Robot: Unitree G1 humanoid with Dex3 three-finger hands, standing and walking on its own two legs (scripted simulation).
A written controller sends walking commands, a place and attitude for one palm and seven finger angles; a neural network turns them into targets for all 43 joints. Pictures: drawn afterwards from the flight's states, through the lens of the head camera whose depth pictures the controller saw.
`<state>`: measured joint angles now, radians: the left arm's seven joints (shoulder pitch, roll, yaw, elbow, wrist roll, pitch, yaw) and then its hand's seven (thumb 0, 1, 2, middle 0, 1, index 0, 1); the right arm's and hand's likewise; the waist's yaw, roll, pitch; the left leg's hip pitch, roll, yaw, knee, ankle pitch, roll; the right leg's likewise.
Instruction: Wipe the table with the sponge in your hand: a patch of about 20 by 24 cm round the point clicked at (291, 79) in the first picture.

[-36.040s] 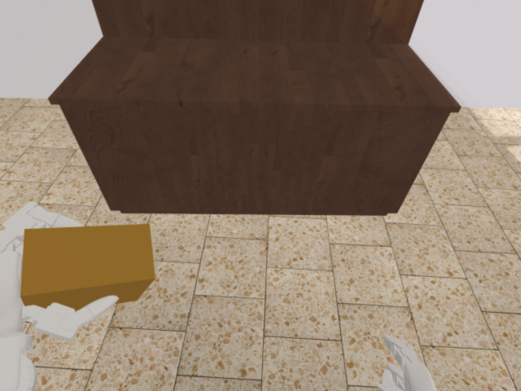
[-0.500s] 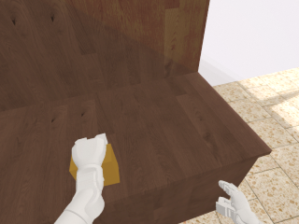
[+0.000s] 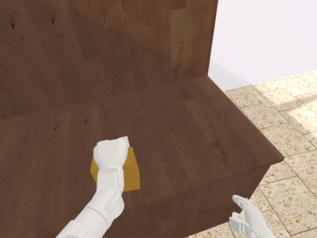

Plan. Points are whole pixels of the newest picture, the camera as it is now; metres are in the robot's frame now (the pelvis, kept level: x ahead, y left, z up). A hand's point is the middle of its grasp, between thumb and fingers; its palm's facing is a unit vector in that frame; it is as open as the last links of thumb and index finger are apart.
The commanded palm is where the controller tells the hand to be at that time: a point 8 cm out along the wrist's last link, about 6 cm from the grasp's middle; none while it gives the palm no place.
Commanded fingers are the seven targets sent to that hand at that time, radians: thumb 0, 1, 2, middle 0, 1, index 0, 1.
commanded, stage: slide across to the third lane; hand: left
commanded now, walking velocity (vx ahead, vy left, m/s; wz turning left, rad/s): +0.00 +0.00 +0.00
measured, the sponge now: (118, 175) +0.30 +0.17 -0.04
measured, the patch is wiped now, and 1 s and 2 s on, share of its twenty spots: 0.70 0.85 1.00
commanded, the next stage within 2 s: wipe forward along the third lane in 0.06 s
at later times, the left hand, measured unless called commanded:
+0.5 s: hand (126, 159) +0.33 +0.15 +0.01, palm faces -0.04 -0.06 -1.00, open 10.4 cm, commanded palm +0.30 +0.14 +0.04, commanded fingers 0.00 0.10 1.30 -1.20 -1.60 -1.20 -1.60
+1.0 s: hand (122, 142) +0.39 +0.17 +0.01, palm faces -0.08 -0.01 -1.00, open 10.4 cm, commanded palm +0.36 +0.17 +0.04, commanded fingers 0.00 0.10 1.30 -1.20 -1.60 -1.20 -1.60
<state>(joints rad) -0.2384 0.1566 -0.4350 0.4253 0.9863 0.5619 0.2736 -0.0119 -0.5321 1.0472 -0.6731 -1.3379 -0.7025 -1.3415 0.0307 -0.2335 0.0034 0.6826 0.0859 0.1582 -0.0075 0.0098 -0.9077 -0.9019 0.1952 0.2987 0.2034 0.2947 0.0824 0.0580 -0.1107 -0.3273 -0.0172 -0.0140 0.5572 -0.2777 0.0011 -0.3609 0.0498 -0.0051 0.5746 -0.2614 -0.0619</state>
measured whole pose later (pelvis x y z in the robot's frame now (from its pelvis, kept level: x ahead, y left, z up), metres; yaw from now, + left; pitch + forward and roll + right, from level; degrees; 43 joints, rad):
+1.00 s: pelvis -0.02 -0.01 -0.01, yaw -1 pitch +9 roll +1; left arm -0.68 0.16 -0.26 1.00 0.95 0.50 0.36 0.00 -0.55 1.05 -0.69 -1.32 -0.72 -1.33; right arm 0.14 -0.24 0.00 0.75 0.08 0.15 -0.07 0.01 -0.91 -0.90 0.20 0.30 0.20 0.29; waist -0.02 0.04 -0.15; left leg -0.51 0.00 -0.01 0.61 -0.26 -0.01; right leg -0.54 0.07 0.00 0.60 -0.23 -0.07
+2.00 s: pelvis +0.00 +0.03 -0.01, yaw -2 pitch +18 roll -2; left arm -0.97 0.25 -0.20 1.27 0.98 0.47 0.40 0.00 -0.55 1.06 -0.70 -1.32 -0.72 -1.33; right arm 0.24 -0.23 -0.01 0.78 0.05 0.08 -0.01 0.00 -0.91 -0.90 0.20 0.30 0.21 0.29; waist -0.10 0.03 -0.17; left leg -0.69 -0.01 0.00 0.69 -0.31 0.04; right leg -0.69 0.06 0.01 0.62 -0.24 -0.02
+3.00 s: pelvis +0.03 +0.02 +0.00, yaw +0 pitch +8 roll -1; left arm -0.52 0.08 -0.41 0.78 0.96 0.60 0.35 0.00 -0.52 1.05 -0.65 -1.37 -0.67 -1.38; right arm 0.07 -0.22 0.00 0.70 0.06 0.25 0.01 0.01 -0.91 -0.90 0.20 0.30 0.20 0.29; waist 0.04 0.03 -0.16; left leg -0.40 -0.02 -0.01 0.56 -0.31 0.03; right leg -0.40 0.05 0.00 0.53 -0.26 -0.04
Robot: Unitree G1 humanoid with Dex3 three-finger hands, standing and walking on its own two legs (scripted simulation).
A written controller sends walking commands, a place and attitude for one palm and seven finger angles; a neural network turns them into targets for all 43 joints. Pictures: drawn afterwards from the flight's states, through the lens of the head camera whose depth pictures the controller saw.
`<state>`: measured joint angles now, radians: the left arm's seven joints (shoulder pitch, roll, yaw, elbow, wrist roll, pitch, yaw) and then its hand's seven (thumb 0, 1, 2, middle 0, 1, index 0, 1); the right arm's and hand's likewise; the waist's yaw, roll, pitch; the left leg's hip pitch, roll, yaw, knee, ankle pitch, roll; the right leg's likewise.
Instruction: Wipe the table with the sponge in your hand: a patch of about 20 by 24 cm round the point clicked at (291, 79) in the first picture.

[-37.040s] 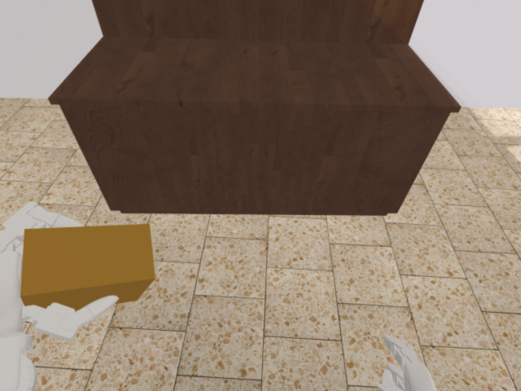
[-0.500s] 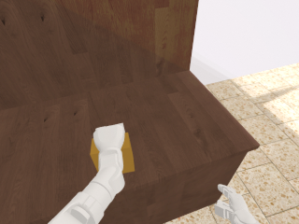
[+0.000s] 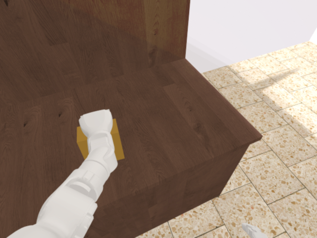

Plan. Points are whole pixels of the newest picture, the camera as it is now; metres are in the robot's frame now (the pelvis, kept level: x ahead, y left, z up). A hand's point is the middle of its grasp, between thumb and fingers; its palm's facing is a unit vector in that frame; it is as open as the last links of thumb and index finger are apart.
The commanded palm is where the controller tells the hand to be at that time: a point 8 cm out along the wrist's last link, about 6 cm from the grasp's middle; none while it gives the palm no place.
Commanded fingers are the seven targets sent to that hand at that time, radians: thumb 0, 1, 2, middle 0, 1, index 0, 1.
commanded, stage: wipe forward along the third lane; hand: left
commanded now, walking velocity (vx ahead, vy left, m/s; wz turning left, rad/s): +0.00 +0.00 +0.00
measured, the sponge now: (103, 147) +0.39 +0.19 -0.03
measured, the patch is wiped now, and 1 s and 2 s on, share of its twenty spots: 0.85 1.00 1.00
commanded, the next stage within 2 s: wipe back along the third lane in 0.78 s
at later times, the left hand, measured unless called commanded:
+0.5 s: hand (98, 122) +0.45 +0.21 +0.02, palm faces -0.09 +0.00 -1.00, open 10.4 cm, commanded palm +0.43 +0.21 +0.05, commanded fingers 0.00 0.10 1.30 -1.20 -1.60 -1.20 -1.60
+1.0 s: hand (94, 113) +0.49 +0.23 +0.02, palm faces -0.09 +0.02 -1.00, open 10.4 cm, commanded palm +0.46 +0.21 +0.05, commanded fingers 0.00 0.10 1.30 -1.20 -1.60 -1.20 -1.60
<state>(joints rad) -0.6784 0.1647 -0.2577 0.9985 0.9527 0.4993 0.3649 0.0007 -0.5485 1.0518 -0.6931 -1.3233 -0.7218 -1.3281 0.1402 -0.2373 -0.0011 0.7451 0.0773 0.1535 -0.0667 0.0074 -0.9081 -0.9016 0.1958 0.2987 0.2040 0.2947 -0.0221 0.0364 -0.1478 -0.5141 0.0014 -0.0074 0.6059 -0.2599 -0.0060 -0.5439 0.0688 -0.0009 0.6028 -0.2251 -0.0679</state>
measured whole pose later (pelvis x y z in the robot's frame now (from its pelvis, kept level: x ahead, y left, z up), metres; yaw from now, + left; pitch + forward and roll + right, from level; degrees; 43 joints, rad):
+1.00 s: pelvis +0.02 +0.04 -0.01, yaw -1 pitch +18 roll -2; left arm -0.97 0.25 -0.20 1.27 0.98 0.47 0.40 0.00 -0.55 1.06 -0.70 -1.32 -0.72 -1.33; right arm 0.24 -0.23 -0.01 0.78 0.05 0.08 -0.01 0.00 -0.91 -0.90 0.20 0.30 0.21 0.29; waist -0.10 0.03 -0.17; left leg -0.69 -0.01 0.00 0.69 -0.31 0.04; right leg -0.69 0.06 0.01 0.62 -0.24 -0.02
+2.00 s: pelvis +0.04 +0.03 +0.01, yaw +1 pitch +8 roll -1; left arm -0.52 0.08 -0.41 0.78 0.96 0.60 0.35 0.00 -0.52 1.05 -0.65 -1.37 -0.67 -1.38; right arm 0.07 -0.22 0.00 0.70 0.06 0.25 0.01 0.01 -0.91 -0.90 0.20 0.30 0.20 0.29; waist 0.04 0.03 -0.16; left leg -0.40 -0.02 -0.01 0.56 -0.31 0.03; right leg -0.40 0.05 0.00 0.53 -0.26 -0.04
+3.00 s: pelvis +0.02 +0.01 +0.01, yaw +0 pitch +3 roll +1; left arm -0.25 0.11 -0.45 0.47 0.98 0.62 0.31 -0.01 -0.52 1.05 -0.65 -1.36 -0.68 -1.37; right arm 0.02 -0.22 0.02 0.66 0.08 0.23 0.02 0.01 -0.91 -0.90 0.20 0.30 0.20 0.29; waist 0.06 0.04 -0.14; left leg -0.33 0.00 0.00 0.57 -0.29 0.00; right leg -0.36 0.06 0.01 0.58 -0.26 -0.07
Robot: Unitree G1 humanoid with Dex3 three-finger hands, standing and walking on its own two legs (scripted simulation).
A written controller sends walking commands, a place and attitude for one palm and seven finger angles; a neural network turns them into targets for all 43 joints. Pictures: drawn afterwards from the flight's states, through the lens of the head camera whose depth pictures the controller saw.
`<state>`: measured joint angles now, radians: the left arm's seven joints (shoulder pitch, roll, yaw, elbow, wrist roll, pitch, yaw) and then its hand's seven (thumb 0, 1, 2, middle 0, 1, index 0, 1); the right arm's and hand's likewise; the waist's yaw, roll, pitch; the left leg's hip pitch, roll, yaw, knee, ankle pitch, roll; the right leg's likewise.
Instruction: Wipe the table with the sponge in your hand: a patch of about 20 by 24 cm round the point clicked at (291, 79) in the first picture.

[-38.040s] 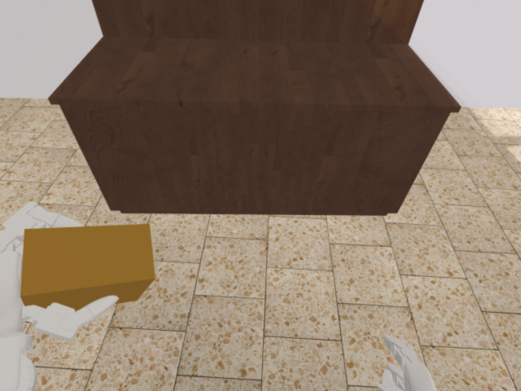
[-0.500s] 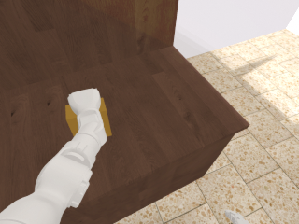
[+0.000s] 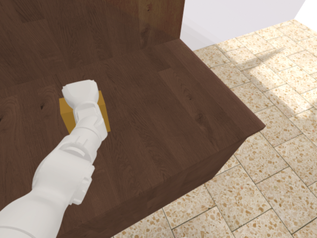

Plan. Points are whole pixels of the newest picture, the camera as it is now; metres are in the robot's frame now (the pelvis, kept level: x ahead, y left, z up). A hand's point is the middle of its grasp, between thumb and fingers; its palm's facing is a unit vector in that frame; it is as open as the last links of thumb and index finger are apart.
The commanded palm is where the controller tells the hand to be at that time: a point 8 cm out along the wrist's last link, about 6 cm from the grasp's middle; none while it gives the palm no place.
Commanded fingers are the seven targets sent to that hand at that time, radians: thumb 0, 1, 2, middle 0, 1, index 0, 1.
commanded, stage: wipe back along the third lane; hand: left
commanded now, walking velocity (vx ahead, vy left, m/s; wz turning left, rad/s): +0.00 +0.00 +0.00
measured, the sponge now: (88, 120) +0.45 +0.20 -0.02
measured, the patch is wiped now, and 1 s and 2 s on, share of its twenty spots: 1.00 1.00 1.00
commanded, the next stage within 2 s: slide back across to the middle lane in 1.76 s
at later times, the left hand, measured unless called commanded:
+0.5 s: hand (91, 117) +0.43 +0.17 +0.03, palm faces -0.05 -0.02 -1.00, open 10.5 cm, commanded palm +0.38 +0.15 +0.06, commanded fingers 0.00 0.10 1.30 -1.20 -1.60 -1.20 -1.60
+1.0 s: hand (95, 132) +0.38 +0.16 +0.03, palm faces -0.05 -0.04 -1.00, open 10.5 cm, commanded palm +0.33 +0.14 +0.06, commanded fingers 0.00 0.10 1.30 -1.20 -1.60 -1.20 -1.60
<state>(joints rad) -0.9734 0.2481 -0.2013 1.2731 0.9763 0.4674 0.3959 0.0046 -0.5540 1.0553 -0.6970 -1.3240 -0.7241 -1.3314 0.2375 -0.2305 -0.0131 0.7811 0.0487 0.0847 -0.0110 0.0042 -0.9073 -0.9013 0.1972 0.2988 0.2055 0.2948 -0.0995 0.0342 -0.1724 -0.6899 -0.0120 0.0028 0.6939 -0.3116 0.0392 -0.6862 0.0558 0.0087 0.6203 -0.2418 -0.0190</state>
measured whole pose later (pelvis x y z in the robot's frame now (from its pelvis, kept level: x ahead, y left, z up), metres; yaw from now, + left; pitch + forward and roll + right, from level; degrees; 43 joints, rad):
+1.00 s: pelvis +0.02 -0.01 +0.02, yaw +2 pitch +8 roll -1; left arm -0.52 0.08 -0.41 0.78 0.96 0.60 0.35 0.00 -0.52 1.05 -0.65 -1.37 -0.67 -1.38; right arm 0.07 -0.22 0.00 0.70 0.06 0.25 0.01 0.01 -0.91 -0.90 0.20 0.30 0.20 0.29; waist 0.04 0.03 -0.16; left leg -0.40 -0.02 -0.01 0.56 -0.31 0.03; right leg -0.40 0.05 0.00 0.53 -0.26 -0.04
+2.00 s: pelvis +0.00 -0.03 +0.01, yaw +0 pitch +3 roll +1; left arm -0.25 0.11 -0.45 0.47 0.98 0.62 0.31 -0.01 -0.52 1.05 -0.65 -1.36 -0.68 -1.37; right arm 0.02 -0.22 0.02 0.66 0.08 0.23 0.02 0.01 -0.91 -0.90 0.20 0.30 0.20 0.29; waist 0.06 0.04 -0.14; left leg -0.33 0.00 0.00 0.57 -0.29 0.00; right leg -0.36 0.06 0.01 0.58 -0.26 -0.07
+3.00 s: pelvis +0.00 -0.02 +0.01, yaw +1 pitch +4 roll +0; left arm -0.25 0.24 -0.27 0.49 1.01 0.49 0.24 -0.01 -0.54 1.05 -0.69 -1.32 -0.72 -1.33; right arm 0.07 -0.24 0.02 0.67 0.08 0.15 -0.05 0.01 -0.91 -0.90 0.20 0.30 0.21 0.30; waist 0.07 0.04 -0.12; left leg -0.37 -0.02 -0.01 0.57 -0.28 0.01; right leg -0.39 0.05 0.00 0.57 -0.25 -0.05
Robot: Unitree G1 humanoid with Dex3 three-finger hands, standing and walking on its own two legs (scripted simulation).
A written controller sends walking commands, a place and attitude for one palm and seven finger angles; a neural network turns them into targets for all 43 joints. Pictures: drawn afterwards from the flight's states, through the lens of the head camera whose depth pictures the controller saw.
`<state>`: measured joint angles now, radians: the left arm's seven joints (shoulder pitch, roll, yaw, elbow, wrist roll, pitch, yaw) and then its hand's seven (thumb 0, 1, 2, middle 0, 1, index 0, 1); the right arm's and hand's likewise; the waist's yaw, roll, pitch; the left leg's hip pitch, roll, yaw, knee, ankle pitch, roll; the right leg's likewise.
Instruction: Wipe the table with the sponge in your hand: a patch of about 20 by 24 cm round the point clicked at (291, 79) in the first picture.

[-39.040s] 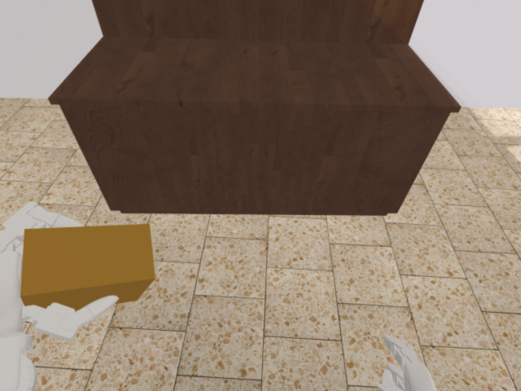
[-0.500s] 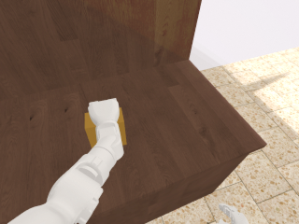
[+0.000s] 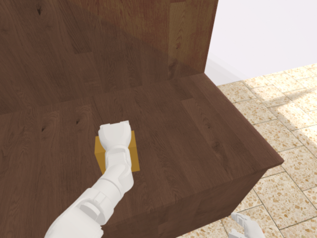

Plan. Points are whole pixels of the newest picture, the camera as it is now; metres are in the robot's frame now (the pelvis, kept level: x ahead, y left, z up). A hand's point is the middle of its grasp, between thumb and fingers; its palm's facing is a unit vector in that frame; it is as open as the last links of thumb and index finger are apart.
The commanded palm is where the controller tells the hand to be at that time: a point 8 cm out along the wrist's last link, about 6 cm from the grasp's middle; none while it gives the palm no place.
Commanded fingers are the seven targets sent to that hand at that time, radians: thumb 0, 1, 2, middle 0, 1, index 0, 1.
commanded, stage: wipe back along the third lane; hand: left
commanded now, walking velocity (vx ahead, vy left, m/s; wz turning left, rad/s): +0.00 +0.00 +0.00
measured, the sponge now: (119, 158) +0.36 +0.16 -0.04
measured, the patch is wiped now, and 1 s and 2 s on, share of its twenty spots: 1.00 1.00 1.00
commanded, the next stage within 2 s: slide back across to the middle lane in 0.76 s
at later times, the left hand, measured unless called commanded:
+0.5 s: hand (122, 162) +0.31 +0.13 +0.01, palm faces -0.03 -0.06 -1.00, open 10.5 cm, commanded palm +0.26 +0.11 +0.04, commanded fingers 0.00 0.10 1.30 -1.20 -1.60 -1.20 -1.60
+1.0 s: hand (124, 170) +0.29 +0.12 +0.01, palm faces -0.02 -0.10 -0.99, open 10.4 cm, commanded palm +0.24 +0.13 +0.05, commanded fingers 0.00 0.10 1.30 -1.20 -1.60 -1.20 -1.60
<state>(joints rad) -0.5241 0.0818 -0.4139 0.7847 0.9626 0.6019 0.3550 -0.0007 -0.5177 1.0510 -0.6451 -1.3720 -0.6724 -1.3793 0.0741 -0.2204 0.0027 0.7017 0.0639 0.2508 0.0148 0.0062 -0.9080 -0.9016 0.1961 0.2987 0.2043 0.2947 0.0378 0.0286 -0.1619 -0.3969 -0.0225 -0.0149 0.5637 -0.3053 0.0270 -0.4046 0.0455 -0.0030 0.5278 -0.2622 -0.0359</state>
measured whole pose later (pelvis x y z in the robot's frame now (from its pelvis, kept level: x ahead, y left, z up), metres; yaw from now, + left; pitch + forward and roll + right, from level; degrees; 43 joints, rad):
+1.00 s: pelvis -0.02 -0.02 +0.00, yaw -1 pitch +3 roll +1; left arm -0.25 0.11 -0.45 0.47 0.98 0.62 0.31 -0.01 -0.52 1.05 -0.65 -1.36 -0.68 -1.37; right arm 0.02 -0.22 0.02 0.66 0.08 0.23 0.02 0.01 -0.91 -0.90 0.20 0.30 0.20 0.29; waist 0.06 0.04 -0.14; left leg -0.33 0.00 0.00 0.57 -0.29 0.00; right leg -0.36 0.06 0.01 0.58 -0.26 -0.07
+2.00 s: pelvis -0.03 -0.01 +0.00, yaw +0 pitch +4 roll +0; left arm -0.25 0.24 -0.27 0.49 1.01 0.49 0.24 -0.01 -0.54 1.05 -0.69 -1.32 -0.72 -1.33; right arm 0.07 -0.24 0.02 0.67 0.08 0.15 -0.05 0.01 -0.91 -0.90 0.20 0.30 0.21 0.30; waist 0.07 0.04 -0.12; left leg -0.37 -0.02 -0.01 0.57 -0.28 0.01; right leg -0.39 0.05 0.00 0.57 -0.25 -0.05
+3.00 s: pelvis -0.02 -0.01 -0.01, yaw -1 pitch +13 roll -1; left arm -0.68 0.38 -0.12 0.99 1.01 0.30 0.28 0.00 -0.56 1.06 -0.70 -1.32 -0.73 -1.33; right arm 0.20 -0.26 0.00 0.71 0.07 0.13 -0.06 0.01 -0.91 -0.90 0.20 0.30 0.21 0.29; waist -0.03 0.04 -0.15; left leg -0.58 -0.01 -0.02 0.66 -0.30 0.02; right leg -0.58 0.06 -0.01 0.60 -0.25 -0.04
